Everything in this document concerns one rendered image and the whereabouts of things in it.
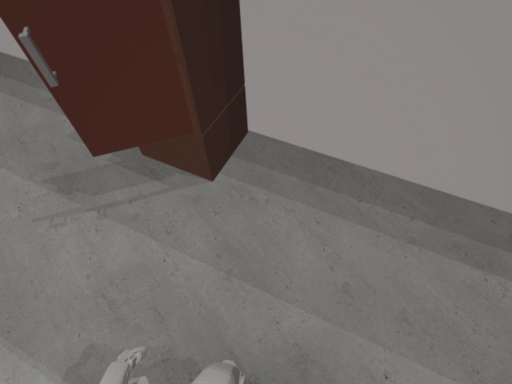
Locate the left robot thigh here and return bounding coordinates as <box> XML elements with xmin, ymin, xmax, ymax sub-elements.
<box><xmin>191</xmin><ymin>363</ymin><xmax>246</xmax><ymax>384</ymax></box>

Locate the handle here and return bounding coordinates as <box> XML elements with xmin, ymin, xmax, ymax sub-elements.
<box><xmin>18</xmin><ymin>26</ymin><xmax>58</xmax><ymax>87</ymax></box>

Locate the robot left shin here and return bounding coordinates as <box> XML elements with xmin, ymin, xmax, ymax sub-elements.
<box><xmin>222</xmin><ymin>360</ymin><xmax>237</xmax><ymax>368</ymax></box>

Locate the robot left hand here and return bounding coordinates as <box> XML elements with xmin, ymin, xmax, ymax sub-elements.
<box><xmin>99</xmin><ymin>346</ymin><xmax>149</xmax><ymax>384</ymax></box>

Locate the cupboard door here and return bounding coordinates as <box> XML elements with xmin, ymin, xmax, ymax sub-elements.
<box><xmin>0</xmin><ymin>0</ymin><xmax>194</xmax><ymax>157</ymax></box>

